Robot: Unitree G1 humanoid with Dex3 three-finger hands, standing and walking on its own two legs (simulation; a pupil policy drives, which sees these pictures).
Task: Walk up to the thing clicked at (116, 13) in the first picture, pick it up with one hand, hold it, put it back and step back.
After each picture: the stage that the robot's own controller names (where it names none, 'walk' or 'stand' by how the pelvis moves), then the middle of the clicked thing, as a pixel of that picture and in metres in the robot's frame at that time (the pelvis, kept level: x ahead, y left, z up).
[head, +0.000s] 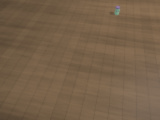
stand; (117, 10) +2.22 -0.53 -0.72
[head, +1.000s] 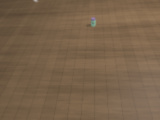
walk; (93, 22) +2.11 -0.02 -0.69
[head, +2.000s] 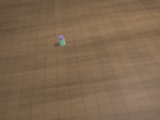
walk; (61, 40) +1.47 +0.34 -0.71
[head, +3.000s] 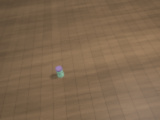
walk; (59, 71) +0.99 +0.34 -0.72
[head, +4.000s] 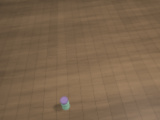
walk; (65, 103) +0.65 +0.24 -0.71
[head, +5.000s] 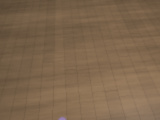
walk; out of the picture +0.43 +0.20 -0.70
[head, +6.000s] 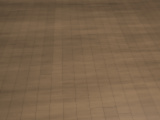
stand; out of the picture +0.34 +0.18 -0.72
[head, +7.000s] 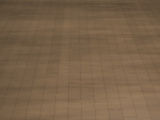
stand; out of the picture +0.34 +0.17 -0.72
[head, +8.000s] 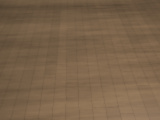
stand; out of the picture +0.37 +0.19 -0.73
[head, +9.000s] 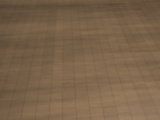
stand; out of the picture +0.36 +0.20 -0.73
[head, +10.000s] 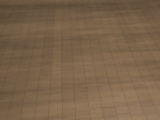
stand; out of the picture +0.35 +0.21 -0.73
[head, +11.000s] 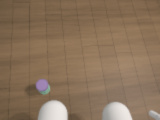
go down; (43, 86) +0.40 +0.21 -0.46
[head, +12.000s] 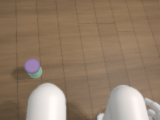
go down; (33, 69) +0.43 +0.23 -0.32
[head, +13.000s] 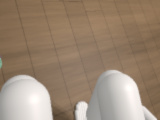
close in; out of the picture +0.41 +0.26 -0.24
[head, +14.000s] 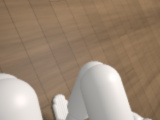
close; out of the picture +0.41 +0.28 -0.22
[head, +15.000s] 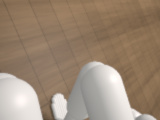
lift; out of the picture +0.40 +0.29 -0.22
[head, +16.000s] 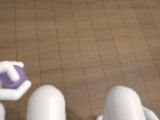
lift; (15, 81) +0.32 +0.25 -0.08
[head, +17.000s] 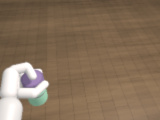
hold; (35, 88) +0.33 +0.18 +0.05
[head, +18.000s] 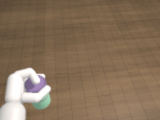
hold; (38, 92) +0.33 +0.17 +0.00
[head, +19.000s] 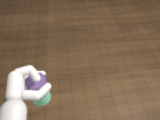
hold; (39, 89) +0.34 +0.17 +0.01
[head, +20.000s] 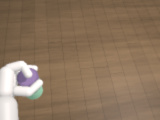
crouch; (31, 84) +0.36 +0.19 -0.07
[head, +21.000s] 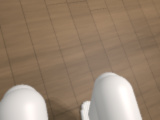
lower; out of the picture +0.47 +0.28 -0.13
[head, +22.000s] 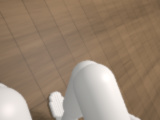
lower; out of the picture +0.42 +0.29 -0.23
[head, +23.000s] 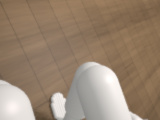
lower; out of the picture +0.42 +0.29 -0.23
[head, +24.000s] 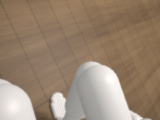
lower; out of the picture +0.42 +0.29 -0.22
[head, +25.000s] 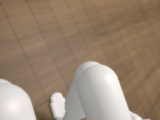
lower; out of the picture +0.42 +0.29 -0.23
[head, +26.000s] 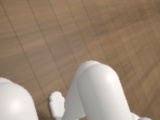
open; out of the picture +0.41 +0.27 -0.23
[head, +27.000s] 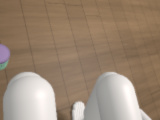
stand; out of the picture +0.41 +0.25 -0.25
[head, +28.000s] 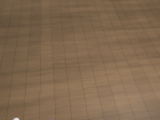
stand; out of the picture +0.36 +0.18 -0.62
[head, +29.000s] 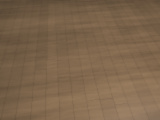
stand; out of the picture +0.37 +0.19 -0.67
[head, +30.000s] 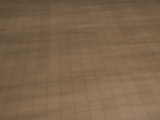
stand; out of the picture +0.37 +0.18 -0.67
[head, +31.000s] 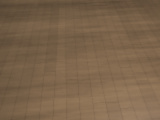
walk; out of the picture +0.38 +0.18 -0.72
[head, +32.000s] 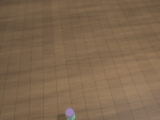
walk; (70, 114) +0.45 +0.14 -0.70
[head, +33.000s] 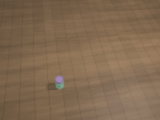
walk; (59, 82) +0.68 +0.16 -0.69
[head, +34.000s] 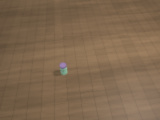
stand; (63, 68) +0.98 +0.24 -0.70
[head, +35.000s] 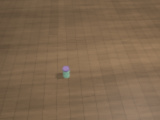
stand; (66, 72) +0.98 +0.18 -0.72
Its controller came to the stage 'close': yes
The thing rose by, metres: 0.71
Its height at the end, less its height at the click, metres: +0.00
